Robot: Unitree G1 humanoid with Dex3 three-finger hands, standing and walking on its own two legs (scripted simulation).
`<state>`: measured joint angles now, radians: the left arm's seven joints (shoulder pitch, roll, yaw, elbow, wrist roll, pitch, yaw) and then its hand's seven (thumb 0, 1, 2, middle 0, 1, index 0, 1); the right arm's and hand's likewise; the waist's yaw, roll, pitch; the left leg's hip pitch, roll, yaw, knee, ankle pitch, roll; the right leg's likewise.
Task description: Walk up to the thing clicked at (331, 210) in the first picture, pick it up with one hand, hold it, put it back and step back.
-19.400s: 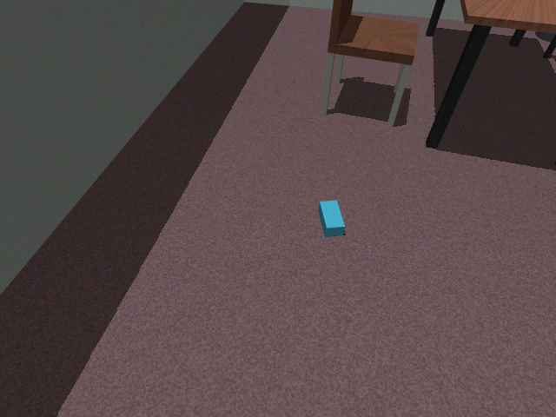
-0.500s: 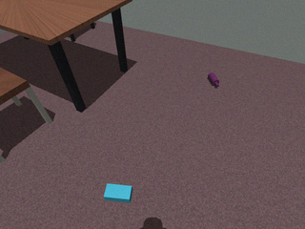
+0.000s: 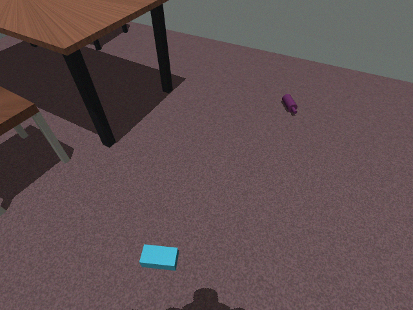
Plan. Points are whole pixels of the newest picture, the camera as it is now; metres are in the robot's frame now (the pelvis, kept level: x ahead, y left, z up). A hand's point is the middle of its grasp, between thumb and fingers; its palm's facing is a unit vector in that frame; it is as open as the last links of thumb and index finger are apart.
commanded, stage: walk up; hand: left
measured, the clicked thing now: (159, 257) +0.48 +0.23 -0.75
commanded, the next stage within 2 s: none
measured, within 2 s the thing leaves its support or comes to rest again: neither
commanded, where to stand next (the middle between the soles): +0.09 +0.01 m, yaw -2 degrees
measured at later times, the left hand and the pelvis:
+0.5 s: hand out of the picture +0.03 +0.30 -0.18, palm faces -0.08 -0.94 -0.34, open 7.4 cm; pelvis -0.10 +0.04 -0.01, yaw -2 degrees
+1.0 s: hand out of the picture -0.11 +0.27 -0.15, palm faces -0.03 -0.91 -0.41, open 7.4 cm; pelvis -0.24 +0.01 -0.02, yaw -1 degrees
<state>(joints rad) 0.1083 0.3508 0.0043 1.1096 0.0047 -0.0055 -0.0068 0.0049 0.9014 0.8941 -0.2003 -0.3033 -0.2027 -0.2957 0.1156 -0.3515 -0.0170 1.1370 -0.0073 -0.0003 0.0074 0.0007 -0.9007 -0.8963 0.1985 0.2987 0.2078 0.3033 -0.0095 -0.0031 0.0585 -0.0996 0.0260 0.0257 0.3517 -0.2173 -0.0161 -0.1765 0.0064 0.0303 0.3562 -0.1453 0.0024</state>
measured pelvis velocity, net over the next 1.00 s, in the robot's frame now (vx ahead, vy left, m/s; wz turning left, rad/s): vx -0.24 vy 0.01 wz -0.01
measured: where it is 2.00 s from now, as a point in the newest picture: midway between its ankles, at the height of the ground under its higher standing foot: outside the picture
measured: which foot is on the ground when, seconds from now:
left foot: down 0.00-0.74, up 0.76-1.00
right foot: down 0.00-0.28, up 0.30-0.68, down 0.70-1.00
